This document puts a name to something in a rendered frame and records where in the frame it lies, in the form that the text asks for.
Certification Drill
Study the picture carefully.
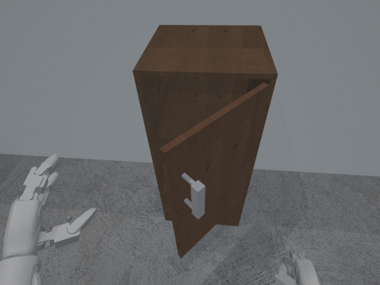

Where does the robot left hand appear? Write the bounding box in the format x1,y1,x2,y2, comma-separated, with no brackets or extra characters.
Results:
3,154,97,259

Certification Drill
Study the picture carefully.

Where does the cupboard door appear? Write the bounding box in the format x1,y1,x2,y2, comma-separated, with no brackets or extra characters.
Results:
159,83,269,258

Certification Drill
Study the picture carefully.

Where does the robot right hand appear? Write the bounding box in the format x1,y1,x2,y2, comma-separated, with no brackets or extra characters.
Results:
275,237,320,285

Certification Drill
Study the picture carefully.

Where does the robot left forearm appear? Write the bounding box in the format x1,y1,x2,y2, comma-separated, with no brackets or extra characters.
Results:
0,254,42,285

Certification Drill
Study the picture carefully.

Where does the handle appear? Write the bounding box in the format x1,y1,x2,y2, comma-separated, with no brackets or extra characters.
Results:
182,173,205,219

